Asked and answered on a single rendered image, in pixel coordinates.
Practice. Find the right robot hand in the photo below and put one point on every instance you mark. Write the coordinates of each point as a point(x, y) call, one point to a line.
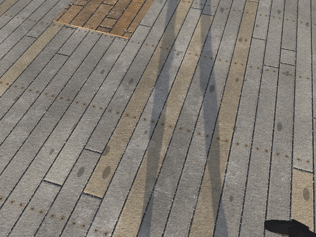
point(287, 228)

